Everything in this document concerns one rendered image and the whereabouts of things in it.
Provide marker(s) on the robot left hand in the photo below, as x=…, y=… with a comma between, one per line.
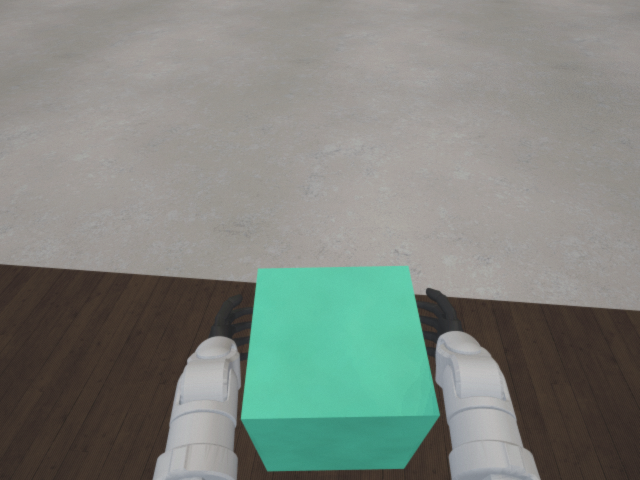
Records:
x=224, y=319

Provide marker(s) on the robot left forearm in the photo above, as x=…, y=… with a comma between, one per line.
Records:
x=200, y=444

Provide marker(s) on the robot right forearm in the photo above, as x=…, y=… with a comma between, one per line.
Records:
x=486, y=443

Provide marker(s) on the carton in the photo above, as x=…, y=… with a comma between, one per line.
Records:
x=337, y=376

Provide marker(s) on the robot right hand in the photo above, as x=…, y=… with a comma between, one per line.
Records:
x=447, y=318

